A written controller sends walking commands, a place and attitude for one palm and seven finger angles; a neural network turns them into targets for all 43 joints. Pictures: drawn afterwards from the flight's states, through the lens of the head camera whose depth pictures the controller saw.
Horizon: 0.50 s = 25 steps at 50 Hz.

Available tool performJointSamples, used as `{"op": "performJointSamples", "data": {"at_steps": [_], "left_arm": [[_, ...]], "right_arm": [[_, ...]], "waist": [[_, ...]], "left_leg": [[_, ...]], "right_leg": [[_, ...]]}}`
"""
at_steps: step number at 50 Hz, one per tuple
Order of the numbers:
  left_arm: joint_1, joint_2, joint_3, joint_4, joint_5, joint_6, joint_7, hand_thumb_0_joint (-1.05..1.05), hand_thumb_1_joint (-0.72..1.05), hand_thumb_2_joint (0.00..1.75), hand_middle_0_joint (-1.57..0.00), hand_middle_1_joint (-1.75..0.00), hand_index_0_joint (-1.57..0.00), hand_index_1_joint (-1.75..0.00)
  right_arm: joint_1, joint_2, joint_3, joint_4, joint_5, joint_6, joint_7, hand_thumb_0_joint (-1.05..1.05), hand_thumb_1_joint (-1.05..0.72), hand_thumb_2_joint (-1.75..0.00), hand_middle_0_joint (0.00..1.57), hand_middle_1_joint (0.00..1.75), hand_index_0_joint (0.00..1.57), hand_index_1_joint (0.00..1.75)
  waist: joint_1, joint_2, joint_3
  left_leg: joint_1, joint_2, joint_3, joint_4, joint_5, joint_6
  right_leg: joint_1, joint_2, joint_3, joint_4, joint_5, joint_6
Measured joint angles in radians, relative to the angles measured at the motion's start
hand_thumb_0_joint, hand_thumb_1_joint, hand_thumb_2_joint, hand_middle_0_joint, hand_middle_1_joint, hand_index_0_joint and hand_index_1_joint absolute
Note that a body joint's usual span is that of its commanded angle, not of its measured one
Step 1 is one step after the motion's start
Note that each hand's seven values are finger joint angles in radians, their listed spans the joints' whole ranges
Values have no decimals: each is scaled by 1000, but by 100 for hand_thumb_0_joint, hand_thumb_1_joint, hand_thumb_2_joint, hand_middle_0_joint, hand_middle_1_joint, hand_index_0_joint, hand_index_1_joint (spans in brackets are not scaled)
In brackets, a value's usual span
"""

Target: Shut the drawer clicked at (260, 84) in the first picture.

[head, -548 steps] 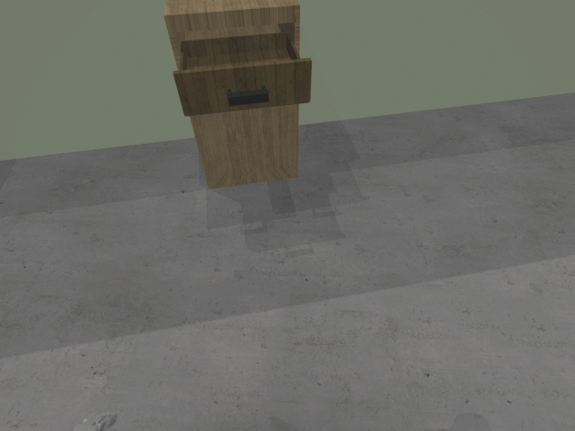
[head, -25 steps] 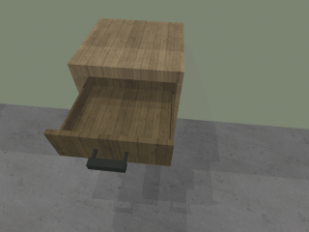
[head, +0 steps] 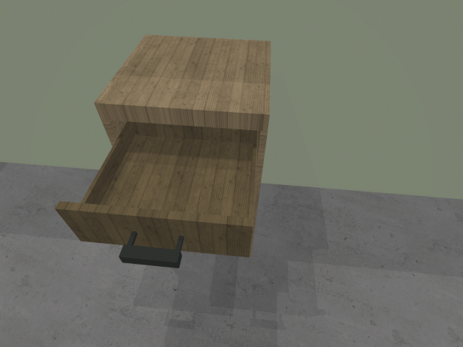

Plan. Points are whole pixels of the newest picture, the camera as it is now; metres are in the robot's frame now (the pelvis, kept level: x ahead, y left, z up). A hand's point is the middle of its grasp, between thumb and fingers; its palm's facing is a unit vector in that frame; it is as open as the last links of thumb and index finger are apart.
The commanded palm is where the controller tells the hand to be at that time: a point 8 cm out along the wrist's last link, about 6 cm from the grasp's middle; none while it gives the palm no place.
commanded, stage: come to a stop and stand still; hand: left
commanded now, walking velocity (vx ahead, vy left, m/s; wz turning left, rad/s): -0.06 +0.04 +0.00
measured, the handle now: (154, 246) +0.33 +0.20 -0.08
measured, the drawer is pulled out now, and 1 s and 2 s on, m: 0.30 0.30 0.30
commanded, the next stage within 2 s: look again from close up in 1.02 s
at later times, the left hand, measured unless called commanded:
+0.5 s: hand out of the picture +0.00 +0.15 -0.17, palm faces +0.06 -0.98 -0.21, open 7.3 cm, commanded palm none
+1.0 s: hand out of the picture -0.02 +0.19 -0.17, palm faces +0.03 -0.98 -0.21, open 7.4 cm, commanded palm none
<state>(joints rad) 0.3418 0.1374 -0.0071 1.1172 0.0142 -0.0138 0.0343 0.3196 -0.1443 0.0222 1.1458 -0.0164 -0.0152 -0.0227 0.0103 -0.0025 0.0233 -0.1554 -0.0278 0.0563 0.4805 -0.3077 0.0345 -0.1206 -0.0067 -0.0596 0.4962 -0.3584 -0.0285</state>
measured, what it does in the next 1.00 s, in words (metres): stands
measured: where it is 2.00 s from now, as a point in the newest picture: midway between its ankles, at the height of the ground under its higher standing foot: outside the picture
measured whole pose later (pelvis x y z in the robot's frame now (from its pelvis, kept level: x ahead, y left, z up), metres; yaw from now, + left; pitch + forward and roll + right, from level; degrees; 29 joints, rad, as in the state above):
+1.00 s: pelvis -0.02 +0.01 +0.00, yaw +0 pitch +0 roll +0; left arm 0.31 0.16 -0.01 1.05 0.01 0.00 0.04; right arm 0.31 -0.15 0.03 1.09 -0.02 -0.02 -0.02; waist 0.01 0.00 0.03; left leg -0.22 -0.03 0.06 0.49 -0.26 0.05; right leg -0.16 -0.01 -0.05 0.49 -0.32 -0.01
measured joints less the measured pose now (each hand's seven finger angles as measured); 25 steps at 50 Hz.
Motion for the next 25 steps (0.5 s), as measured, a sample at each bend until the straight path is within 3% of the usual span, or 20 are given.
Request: {"op": "performJointSamples", "data": {"at_steps": [16, 23, 25], "left_arm": [[-19, -22, -6, -5, -13, -13, 19, 0, 91, 90, -20, -30, -19, -30], [-32, -6, -2, -11, -11, -8, 19, 1, 92, 90, -20, -30, -20, -30], [-34, -9, -2, -20, -3, -28, 28, 1, 92, 90, -20, -30, -20, -30]], "right_arm": [[-33, 7, 3, 9, 6, -10, -25, 1, -92, -90, 20, 30, 20, 30], [-45, -5, 0, 3, 8, -10, -23, 1, -92, -90, 20, 30, 20, 30], [-51, -18, -4, -19, 6, 2, -15, 1, -93, -90, 20, 30, 20, 30]], "waist": [[1, 2, 9], [2, -1, 3], [3, 15, 4]], "left_leg": [[38, 4, -9, -46, 5, -16], [52, 10, -14, -76, 30, -23], [-13, 27, -24, 6, 17, -23]], "right_leg": [[38, 7, -7, -43, 2, -8], [52, 14, -12, -70, 23, -16], [29, 29, -19, -73, 36, -14]]}}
